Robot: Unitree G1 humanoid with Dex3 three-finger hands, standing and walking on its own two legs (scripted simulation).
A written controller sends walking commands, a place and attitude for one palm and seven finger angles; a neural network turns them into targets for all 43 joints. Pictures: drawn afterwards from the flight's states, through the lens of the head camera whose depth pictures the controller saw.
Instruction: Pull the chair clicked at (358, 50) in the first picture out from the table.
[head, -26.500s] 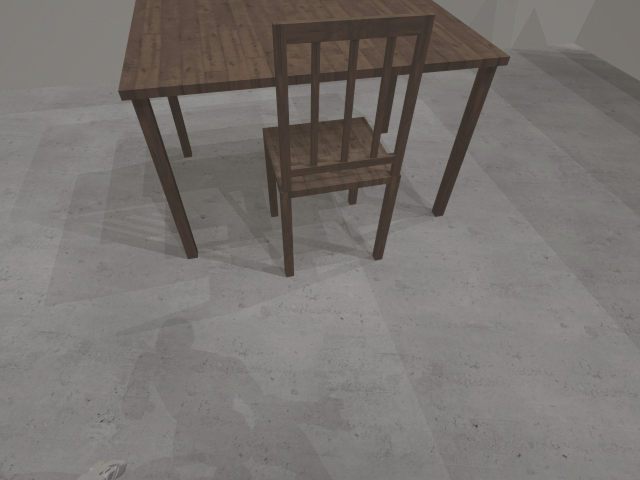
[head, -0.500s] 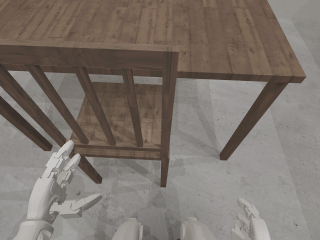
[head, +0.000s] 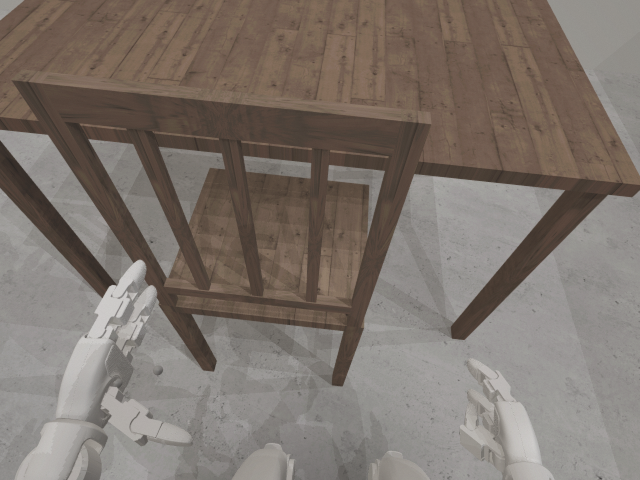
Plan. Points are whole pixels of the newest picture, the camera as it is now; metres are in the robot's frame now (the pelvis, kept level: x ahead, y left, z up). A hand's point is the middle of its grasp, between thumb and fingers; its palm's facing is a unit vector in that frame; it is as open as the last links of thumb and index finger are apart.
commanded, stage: raise the hand toward the chair's back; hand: left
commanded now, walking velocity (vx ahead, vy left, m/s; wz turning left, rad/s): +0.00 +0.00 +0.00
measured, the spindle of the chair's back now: (247, 234) +0.43 +0.14 +0.01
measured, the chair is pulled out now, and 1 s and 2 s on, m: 0.00 0.00 0.00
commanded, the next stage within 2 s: aim the fingers beside a spindle in 0.72 s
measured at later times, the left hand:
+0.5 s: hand (151, 346) +0.25 +0.21 +0.05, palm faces -0.03 -1.00 -0.04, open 16.9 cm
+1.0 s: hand (182, 352) +0.25 +0.18 +0.03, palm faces -0.05 -1.00 -0.04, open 16.9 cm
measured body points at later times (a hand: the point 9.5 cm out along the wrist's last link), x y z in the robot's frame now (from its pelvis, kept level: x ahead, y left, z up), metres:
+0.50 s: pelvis +0.01 +0.00 +0.01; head +0.08 +0.03 +0.45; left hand +0.25 +0.26 +0.05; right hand +0.16 -0.24 -0.06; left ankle +0.00 +0.08 -0.66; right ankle +0.02 -0.13 -0.66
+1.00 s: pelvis +0.01 -0.02 +0.00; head +0.09 -0.01 +0.45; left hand +0.25 +0.23 +0.04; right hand +0.19 -0.26 -0.08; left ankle +0.00 +0.08 -0.66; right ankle +0.02 -0.13 -0.66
